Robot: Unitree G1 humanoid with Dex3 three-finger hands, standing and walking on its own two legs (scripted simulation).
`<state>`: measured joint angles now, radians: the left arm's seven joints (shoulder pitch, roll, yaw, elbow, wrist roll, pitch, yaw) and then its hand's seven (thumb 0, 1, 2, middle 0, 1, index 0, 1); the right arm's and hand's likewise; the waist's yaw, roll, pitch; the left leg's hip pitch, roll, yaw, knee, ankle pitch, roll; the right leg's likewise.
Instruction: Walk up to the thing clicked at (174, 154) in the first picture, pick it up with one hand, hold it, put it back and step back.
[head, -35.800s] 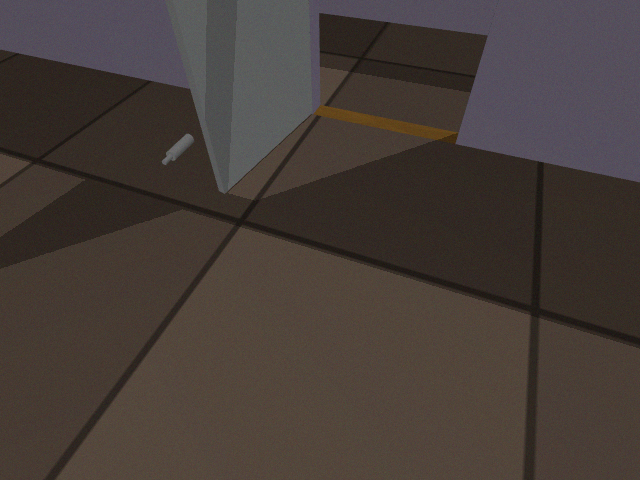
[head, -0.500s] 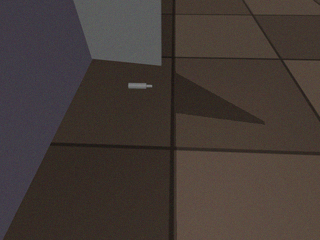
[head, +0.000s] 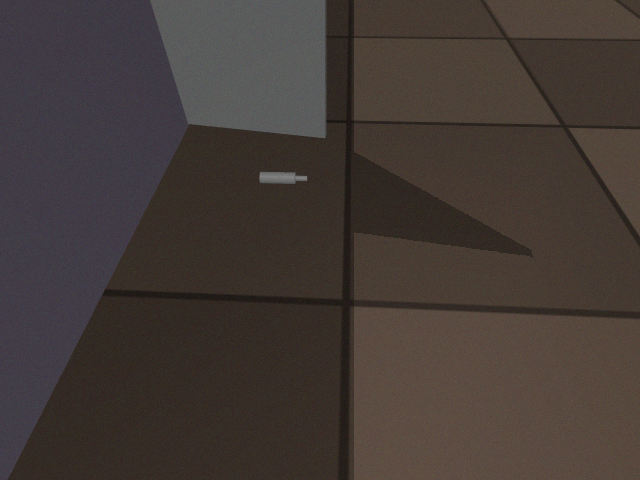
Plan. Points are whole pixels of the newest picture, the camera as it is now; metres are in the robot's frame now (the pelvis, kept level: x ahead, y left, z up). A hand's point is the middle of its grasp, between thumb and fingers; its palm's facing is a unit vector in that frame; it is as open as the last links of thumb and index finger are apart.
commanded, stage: stand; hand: left
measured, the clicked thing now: (283, 178) +1.52 +0.25 -0.75
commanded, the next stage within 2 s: walk up in 0.76 s
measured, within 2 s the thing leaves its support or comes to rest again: neither
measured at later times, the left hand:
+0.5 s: hand out of the picture +0.06 +0.26 -0.16, palm faces -0.04 -0.94 -0.35, open 7.4 cm
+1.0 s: hand out of the picture +0.11 +0.27 -0.15, palm faces -0.06 -0.92 -0.40, open 7.4 cm
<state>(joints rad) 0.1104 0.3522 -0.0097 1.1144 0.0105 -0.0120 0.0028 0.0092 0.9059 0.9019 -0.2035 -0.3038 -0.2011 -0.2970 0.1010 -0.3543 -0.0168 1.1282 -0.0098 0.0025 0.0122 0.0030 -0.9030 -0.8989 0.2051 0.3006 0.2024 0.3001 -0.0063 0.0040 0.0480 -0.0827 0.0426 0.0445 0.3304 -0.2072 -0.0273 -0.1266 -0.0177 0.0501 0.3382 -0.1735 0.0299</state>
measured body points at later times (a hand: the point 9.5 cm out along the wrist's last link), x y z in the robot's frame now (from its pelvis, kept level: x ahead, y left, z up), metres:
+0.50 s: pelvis +0.00 +0.00 +0.00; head +0.01 +0.00 +0.45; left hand +0.06 +0.30 -0.13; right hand +0.06 -0.30 -0.14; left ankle -0.02 +0.13 -0.75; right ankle +0.01 -0.14 -0.75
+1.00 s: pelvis +0.04 -0.02 -0.02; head +0.03 -0.03 +0.43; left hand +0.11 +0.32 -0.12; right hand +0.09 -0.35 -0.14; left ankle -0.02 +0.13 -0.75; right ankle +0.02 -0.13 -0.75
